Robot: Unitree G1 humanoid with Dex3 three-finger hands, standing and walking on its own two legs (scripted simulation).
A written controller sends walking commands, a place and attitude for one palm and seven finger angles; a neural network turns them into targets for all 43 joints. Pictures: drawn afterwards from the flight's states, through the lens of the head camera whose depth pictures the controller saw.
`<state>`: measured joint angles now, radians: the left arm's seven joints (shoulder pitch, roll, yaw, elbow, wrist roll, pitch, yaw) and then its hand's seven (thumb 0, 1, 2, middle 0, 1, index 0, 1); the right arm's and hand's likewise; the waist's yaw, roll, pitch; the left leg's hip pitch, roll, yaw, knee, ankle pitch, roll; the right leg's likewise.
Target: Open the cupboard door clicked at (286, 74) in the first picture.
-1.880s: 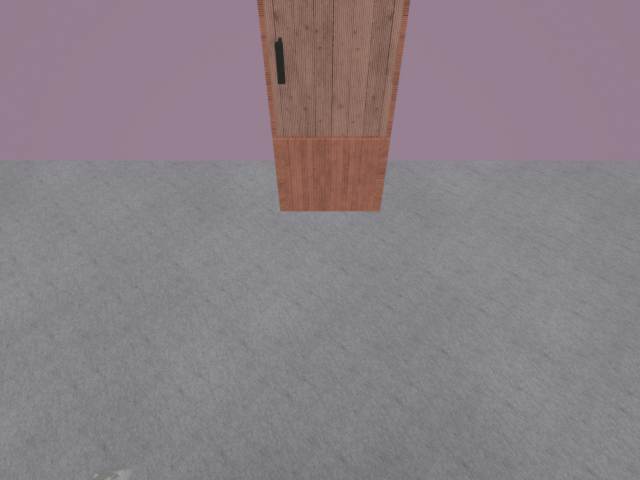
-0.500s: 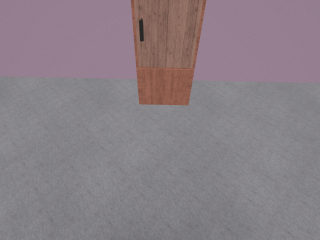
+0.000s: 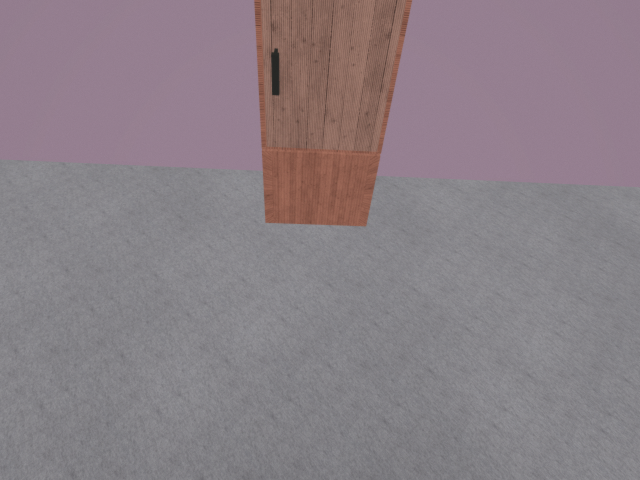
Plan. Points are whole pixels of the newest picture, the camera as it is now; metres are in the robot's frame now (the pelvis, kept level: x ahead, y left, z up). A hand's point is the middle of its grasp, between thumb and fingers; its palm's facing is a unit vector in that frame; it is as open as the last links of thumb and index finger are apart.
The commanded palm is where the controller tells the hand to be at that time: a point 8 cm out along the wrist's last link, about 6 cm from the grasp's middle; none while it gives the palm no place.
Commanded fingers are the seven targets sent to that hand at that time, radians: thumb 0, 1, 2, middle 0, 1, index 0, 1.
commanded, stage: walk to a spot facing it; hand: left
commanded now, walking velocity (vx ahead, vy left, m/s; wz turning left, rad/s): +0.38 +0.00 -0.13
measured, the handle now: (275, 71) +1.29 +0.23 -0.04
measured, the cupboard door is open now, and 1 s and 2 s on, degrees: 0 0 0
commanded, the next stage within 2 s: turn to face it in 0.94 s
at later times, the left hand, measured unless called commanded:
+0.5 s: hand (245, 407) +0.27 +0.13 -0.17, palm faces -0.06 -0.98 -0.21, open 7.4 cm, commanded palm none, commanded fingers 0.00 0.90 0.90 -0.20 -0.30 -0.20 -0.30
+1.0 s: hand (236, 341) +0.39 +0.17 -0.17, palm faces +0.02 -0.99 -0.14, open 7.4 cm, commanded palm none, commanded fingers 0.00 0.90 0.90 -0.20 -0.30 -0.20 -0.30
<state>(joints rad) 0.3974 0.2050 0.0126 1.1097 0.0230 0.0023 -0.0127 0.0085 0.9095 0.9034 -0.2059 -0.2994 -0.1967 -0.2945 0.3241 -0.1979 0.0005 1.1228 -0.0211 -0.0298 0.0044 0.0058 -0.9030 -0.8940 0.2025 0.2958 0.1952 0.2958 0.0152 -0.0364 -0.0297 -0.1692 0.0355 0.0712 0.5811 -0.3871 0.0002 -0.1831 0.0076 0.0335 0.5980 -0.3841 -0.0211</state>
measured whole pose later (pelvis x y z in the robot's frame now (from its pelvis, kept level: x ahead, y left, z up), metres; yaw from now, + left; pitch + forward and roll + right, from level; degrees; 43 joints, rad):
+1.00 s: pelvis +0.39 +0.00 +0.02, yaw -3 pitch +0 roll -1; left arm 0.31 0.18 0.07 1.08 0.04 0.00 -0.01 0.01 0.92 0.90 -0.20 -0.30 -0.19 -0.29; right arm 0.32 -0.14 -0.04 1.07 -0.02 -0.09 -0.03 -0.01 -0.94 -0.89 0.20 0.30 0.20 0.30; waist 0.02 -0.04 0.02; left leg -0.12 0.03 0.24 0.37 -0.25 0.06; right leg -0.59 -0.09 -0.04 1.14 -0.20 0.01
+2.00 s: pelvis +0.62 -0.08 +0.00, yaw +5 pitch -1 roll +1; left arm 0.30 0.15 0.04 1.06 0.03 -0.05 0.00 0.01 0.91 0.90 -0.20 -0.30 -0.19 -0.29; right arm 0.36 -0.16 -0.04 1.13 -0.02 0.00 0.00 0.01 -0.90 -0.89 0.20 0.30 0.20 0.30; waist 0.01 0.06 0.03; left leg -0.28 0.05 0.05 0.84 -0.45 0.01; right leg -0.27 -0.05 -0.15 0.60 -0.30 -0.04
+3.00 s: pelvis +0.75 -0.05 +0.00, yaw +7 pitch -1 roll +0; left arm 0.14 0.18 0.04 1.01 0.02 0.03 0.03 0.01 0.91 0.90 -0.21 -0.30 -0.20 -0.29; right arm 0.23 -0.18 -0.05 1.06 -0.01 0.03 -0.02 0.00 -0.91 -0.89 0.20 0.30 0.19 0.30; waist 0.00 -0.01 0.08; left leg -0.21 0.02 0.06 0.54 -0.30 -0.02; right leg -0.31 -0.05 -0.10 0.56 -0.23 -0.01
